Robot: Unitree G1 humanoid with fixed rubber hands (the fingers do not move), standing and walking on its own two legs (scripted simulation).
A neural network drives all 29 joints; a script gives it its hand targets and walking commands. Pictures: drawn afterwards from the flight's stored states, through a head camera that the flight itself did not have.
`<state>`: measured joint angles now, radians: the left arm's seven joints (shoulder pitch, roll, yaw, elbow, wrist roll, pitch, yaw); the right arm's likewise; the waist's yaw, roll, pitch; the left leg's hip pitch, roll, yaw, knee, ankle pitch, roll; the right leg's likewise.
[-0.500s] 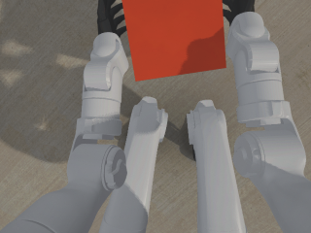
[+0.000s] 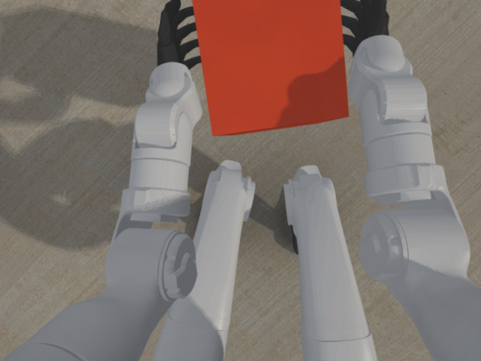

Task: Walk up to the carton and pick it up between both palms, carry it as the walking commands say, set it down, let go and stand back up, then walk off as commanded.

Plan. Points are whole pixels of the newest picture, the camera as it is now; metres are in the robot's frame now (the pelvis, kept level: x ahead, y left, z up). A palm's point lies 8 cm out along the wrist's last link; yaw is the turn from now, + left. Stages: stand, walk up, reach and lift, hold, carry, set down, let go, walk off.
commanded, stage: reach and lift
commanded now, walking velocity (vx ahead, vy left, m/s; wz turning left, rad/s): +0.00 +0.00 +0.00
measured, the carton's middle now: (269, 67) +0.50 +0.02 -0.15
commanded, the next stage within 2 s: none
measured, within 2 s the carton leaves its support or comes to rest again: neither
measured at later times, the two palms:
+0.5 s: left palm (153, 50) +0.47 +0.15 -0.01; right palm (395, 16) +0.50 -0.10 +0.00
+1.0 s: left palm (111, 31) +0.45 +0.15 +0.07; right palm out of the picture +0.49 -0.09 +0.08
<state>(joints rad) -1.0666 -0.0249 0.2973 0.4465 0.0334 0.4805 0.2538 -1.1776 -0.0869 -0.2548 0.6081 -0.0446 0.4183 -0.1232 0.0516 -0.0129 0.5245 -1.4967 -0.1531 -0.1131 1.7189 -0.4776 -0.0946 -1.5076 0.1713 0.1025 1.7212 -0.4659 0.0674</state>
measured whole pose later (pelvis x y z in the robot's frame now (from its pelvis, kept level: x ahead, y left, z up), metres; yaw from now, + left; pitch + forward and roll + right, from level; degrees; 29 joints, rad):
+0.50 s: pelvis +0.01 +0.00 +0.06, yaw +1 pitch +10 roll +0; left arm -1.01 -0.03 0.28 0.47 0.06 0.48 0.22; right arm -1.10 -0.05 -0.26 0.60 -0.06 0.41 -0.14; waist 0.05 -0.02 0.52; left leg -1.24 -0.15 -0.15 1.50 -0.44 -0.09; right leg -1.25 0.15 0.10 1.50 -0.43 0.05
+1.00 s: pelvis +0.01 -0.01 +0.12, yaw +1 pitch +4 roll +0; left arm -0.94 -0.04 0.25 0.52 0.08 0.47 0.21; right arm -1.00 -0.01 -0.29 0.61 -0.08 0.40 -0.13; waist 0.07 -0.01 0.52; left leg -0.95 -0.13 -0.17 1.25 -0.37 -0.08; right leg -0.95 0.14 0.11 1.25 -0.37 0.03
